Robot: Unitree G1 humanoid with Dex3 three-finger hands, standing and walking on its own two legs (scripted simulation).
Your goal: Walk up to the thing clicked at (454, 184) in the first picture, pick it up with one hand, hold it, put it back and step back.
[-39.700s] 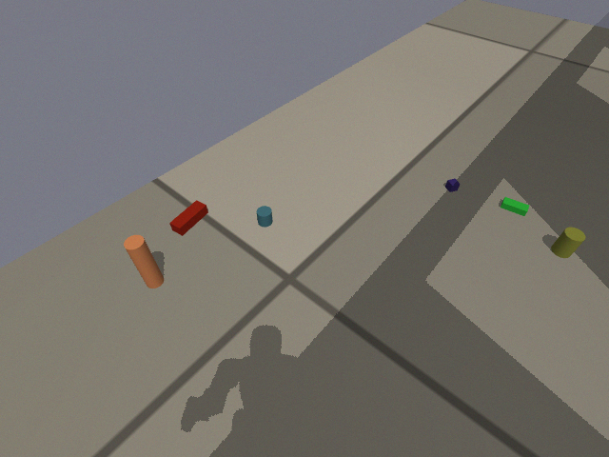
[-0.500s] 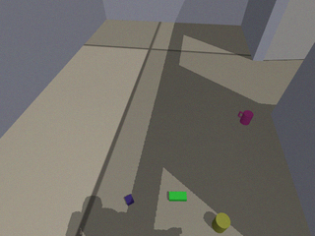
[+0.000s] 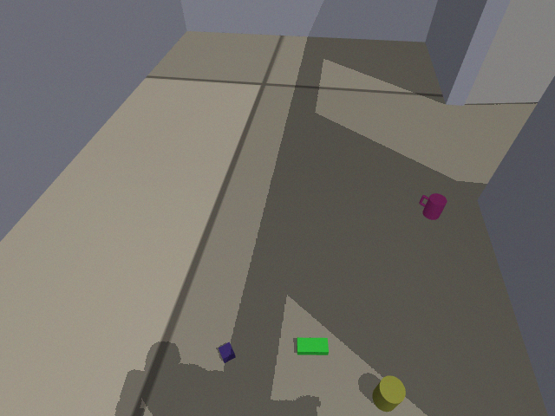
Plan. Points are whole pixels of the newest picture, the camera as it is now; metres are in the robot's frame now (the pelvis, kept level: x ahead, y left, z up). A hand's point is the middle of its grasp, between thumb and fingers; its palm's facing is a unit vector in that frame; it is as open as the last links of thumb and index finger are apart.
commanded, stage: stand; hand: left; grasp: from above
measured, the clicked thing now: (226, 352) +0.47 +0.22 -0.76
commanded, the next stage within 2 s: step back in 0.50 s
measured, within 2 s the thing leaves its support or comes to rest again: neither
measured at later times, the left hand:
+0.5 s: hand out of the picture +0.07 +0.25 -0.16, palm faces +0.00 -0.94 -0.34, open 7.4 cm
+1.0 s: hand out of the picture +0.07 +0.32 -0.18, palm faces -0.05 -0.93 -0.36, open 7.4 cm
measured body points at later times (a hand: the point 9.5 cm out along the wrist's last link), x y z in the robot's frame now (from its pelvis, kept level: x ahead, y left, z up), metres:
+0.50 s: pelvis +0.00 +0.00 +0.00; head +0.01 +0.00 +0.45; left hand +0.07 +0.30 -0.13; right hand +0.07 -0.30 -0.14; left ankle +0.01 +0.14 -0.75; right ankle -0.01 -0.13 -0.75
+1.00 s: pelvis -0.07 +0.06 -0.02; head +0.01 +0.08 +0.42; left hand +0.07 +0.36 -0.16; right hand +0.00 -0.26 -0.13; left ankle -0.04 +0.15 -0.75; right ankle -0.11 -0.09 -0.67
